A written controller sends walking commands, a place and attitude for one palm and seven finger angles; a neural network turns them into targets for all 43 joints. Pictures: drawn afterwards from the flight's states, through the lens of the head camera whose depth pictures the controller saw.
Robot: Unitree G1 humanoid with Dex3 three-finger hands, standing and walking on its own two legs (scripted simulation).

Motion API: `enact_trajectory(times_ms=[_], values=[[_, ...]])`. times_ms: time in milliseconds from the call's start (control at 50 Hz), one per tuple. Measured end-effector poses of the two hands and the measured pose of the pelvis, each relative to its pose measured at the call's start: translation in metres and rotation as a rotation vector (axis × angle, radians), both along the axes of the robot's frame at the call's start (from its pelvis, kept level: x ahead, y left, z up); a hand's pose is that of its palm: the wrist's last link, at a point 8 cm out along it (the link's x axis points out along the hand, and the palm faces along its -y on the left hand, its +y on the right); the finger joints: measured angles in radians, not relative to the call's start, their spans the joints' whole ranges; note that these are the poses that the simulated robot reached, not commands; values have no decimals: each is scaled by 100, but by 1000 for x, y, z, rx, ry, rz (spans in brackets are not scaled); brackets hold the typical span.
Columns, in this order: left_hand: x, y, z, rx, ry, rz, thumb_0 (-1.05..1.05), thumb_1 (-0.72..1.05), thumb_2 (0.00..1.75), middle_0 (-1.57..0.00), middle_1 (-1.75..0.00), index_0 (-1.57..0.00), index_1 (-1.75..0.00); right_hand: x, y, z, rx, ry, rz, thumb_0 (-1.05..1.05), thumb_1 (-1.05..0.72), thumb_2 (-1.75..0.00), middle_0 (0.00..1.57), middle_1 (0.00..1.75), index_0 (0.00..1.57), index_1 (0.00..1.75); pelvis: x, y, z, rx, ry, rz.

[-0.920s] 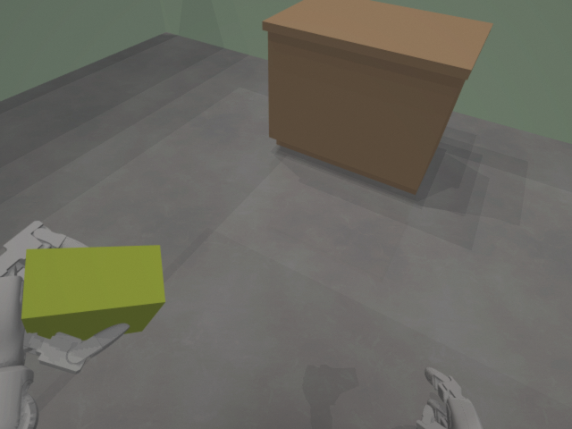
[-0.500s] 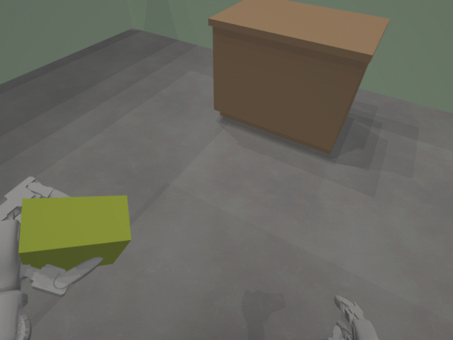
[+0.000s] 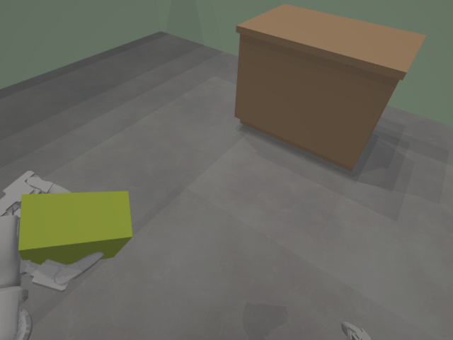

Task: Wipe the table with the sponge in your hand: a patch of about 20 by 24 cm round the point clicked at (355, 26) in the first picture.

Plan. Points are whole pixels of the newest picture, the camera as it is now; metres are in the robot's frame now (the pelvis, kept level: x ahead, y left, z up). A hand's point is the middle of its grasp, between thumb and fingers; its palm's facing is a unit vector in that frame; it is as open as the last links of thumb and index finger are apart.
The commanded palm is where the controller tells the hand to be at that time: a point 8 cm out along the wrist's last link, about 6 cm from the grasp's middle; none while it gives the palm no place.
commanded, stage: walk to a spot facing it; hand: left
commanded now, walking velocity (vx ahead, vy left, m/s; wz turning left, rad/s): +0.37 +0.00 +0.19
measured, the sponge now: (90, 230) +0.23 +0.20 +0.15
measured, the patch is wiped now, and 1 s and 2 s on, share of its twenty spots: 0.00 0.00 0.00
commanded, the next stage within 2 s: none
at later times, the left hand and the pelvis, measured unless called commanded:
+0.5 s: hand (107, 159) +0.34 +0.21 +0.17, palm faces +0.41 -0.76 -0.51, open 10.3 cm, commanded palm +0.29 +0.25 +0.19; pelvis +0.14 -0.04 +0.00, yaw +2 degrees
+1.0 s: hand (137, 107) +0.48 +0.20 +0.18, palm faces +0.51 -0.74 -0.44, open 10.3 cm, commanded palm +0.43 +0.23 +0.19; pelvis +0.30 -0.06 +0.01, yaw +6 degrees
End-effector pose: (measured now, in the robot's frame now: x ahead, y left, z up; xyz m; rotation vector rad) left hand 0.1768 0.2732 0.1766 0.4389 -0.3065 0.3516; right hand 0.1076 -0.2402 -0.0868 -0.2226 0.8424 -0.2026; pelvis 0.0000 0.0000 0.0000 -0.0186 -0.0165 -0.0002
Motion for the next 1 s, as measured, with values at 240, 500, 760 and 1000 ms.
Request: enact_trajectory(times_ms=[240,500,760,1000], values=[[52,25,18,73,-18,30,-1,-50,99,-71,-135,-72,-134,98,39,15,40,-69,79,1,-90,-90,20,30,20,30,53,12,6,4,3,20],[126,-27,18,143,89,67,-1,-50,99,-71,-135,-72,-135,182,7,-10,137,-55,105,1,-90,-90,21,30,21,30,140,-39,0,21,17,37],[189,-71,33,157,94,51,-1,-50,99,-71,-135,-72,-135,270,-79,7,10,14,101,1,-90,-90,20,30,20,30,210,-76,15,54,22,98],[258,-43,23,82,36,170,-1,-50,99,-71,-135,-72,-135,361,-49,9,14,-4,156,1,-90,-90,20,30,20,30,300,-63,8,74,28,105]])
